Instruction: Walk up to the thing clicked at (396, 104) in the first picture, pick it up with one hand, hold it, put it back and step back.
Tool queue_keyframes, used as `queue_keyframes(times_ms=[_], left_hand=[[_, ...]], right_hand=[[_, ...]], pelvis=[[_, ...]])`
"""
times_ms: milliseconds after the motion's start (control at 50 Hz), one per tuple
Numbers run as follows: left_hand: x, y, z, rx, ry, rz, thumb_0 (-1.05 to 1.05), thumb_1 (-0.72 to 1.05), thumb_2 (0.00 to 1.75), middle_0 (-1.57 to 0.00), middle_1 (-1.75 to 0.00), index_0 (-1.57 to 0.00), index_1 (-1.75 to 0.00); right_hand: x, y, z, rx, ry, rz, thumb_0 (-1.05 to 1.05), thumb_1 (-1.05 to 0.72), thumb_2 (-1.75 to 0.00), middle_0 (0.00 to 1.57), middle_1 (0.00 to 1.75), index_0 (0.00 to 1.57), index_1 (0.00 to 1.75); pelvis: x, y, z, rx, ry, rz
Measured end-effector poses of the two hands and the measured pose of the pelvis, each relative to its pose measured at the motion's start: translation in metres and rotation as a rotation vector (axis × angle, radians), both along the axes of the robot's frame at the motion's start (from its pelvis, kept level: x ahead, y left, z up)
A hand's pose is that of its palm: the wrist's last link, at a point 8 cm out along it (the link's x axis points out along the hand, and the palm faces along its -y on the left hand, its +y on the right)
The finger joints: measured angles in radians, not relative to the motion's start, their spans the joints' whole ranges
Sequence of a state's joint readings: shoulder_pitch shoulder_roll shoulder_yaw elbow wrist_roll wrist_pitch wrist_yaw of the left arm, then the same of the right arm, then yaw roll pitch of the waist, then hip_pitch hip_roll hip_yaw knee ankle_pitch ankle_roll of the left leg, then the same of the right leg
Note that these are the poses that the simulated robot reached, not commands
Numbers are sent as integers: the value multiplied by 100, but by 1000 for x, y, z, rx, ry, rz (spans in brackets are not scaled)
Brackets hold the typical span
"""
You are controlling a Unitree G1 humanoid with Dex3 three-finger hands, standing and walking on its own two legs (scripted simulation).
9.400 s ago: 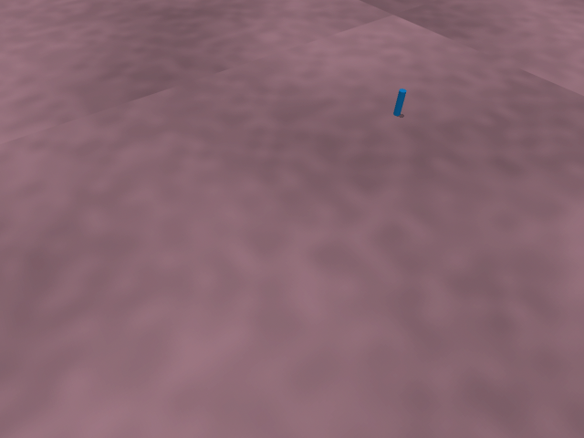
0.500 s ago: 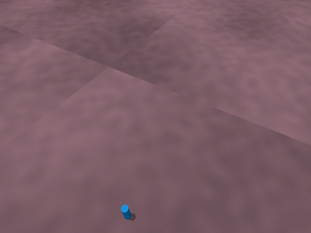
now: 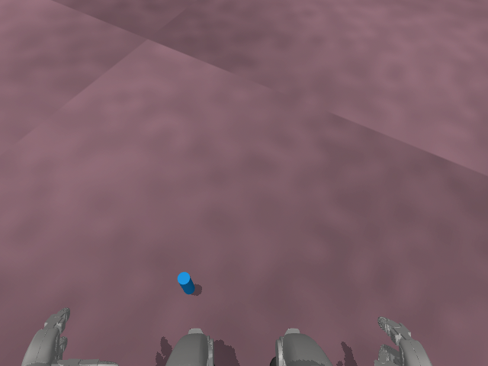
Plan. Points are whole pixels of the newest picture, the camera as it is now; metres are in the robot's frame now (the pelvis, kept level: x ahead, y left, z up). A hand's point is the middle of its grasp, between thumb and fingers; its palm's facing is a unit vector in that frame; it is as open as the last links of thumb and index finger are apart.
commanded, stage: go down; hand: left
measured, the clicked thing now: (186, 283) +0.39 +0.19 -0.62
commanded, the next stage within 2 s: none
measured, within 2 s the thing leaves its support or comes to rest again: neither
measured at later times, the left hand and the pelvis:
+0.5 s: hand (94, 307) +0.25 +0.32 -0.23, palm faces +0.12 -0.98 -0.18, open 17.4 cm; pelvis -0.03 +0.00 -0.15, yaw -1 degrees
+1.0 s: hand (93, 297) +0.28 +0.35 -0.28, palm faces +0.12 -0.98 -0.13, open 17.4 cm; pelvis -0.06 -0.01 -0.24, yaw -3 degrees
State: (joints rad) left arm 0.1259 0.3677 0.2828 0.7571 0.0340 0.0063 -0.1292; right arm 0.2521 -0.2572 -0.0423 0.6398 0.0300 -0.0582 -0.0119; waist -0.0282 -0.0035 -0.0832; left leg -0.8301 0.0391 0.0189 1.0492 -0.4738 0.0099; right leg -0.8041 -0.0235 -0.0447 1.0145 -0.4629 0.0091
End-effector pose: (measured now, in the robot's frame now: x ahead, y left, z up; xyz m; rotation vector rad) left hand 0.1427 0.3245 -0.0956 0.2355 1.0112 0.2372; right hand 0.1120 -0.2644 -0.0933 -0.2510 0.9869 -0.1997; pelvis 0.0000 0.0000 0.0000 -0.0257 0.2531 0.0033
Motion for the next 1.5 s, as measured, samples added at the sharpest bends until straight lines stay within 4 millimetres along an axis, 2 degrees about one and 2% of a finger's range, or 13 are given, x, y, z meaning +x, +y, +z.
queue_keyframes(times_ms=[80, 140, 220, 320, 420, 580, 720, 880, 980, 1220, 1340, 1500], left_hand=[[-6, 3, -8, 3, -17, 0, 0, -37, 7, -10, -8, -10, -8], [-1, 10, -20, -3, -43, 17, 0, -44, 5, -10, -8, -10, -7], [24, 22, -43, -15, -154, 12, -1, -50, 4, -10, -7, -10, -7], [63, 34, -70, -32, -303, -44, -1, -51, 4, -9, -5, -9, -6], [83, 41, -96, -62, -380, -49, -1, -51, 4, -8, -5, -8, -5], [79, 54, -129, -79, -445, -58, -1, -55, 4, -7, -5, -6, -5], [85, 65, -153, -76, -541, -83, -1, -54, 6, -5, -6, -5, -5], [109, 70, -165, -93, -619, -111, -1, -52, 8, -4, -7, -4, -6], [113, 76, -171, -106, -622, -109, -1, -51, 8, -3, -7, -4, -6], [118, 87, -191, -111, -688, -121, -1, -53, 8, -3, -8, -4, -7], [126, 90, -195, -118, -713, -132, -1, -55, 8, -4, -8, -4, -8], [126, 97, -198, -122, -728, -122, -1, -56, 8, -4, -8, -4, -8]], right_hand=[[20, 6, -8, -11, -60, 36, 1, -90, -89, 21, 30, 20, 30], [35, 10, -15, -22, -112, 79, 1, -90, -89, 21, 30, 20, 30], [52, 10, -34, -52, -165, 140, 1, -90, -89, 21, 30, 20, 30], [60, 5, -73, -81, -161, 179, 1, -90, -89, 21, 30, 21, 30], [51, 1, -119, -76, -95, 175, 1, -89, -89, 21, 30, 20, 30], [20, -1, -180, -53, 20, 176, 1, -89, -89, 21, 30, 21, 30], [-2, -6, -218, -75, 59, 188, 1, -89, -89, 21, 30, 21, 30], [-20, -13, -235, -104, 61, 167, 1, -88, -89, 21, 30, 21, 30], [-26, -16, -240, -118, 58, 157, 1, -88, -89, 21, 30, 21, 30], [-18, -20, -264, -148, 60, 203, 1, -89, -90, 21, 30, 21, 30], [-14, -19, -275, -150, 47, 217, 1, -89, -90, 21, 30, 21, 30], [-18, -17, -287, -147, 50, 227, 1, -89, -90, 21, 30, 21, 30]], pelvis=[[-4, 1, -13, -6, 25, 7], [-8, 0, -25, -9, 58, 11], [-14, -2, -54, -12, 123, 14], [-19, -4, -94, -20, 194, 11], [-21, -3, -128, -29, 256, 2], [-34, -4, -169, -30, 303, -7], [-51, -8, -206, -36, 318, -11], [-61, -8, -230, -44, 322, -23], [-63, -6, -238, -50, 330, -28], [-65, -6, -266, -57, 337, -31], [-66, -6, -277, -59, 334, -33], [-68, -6, -288, -59, 328, -35]])
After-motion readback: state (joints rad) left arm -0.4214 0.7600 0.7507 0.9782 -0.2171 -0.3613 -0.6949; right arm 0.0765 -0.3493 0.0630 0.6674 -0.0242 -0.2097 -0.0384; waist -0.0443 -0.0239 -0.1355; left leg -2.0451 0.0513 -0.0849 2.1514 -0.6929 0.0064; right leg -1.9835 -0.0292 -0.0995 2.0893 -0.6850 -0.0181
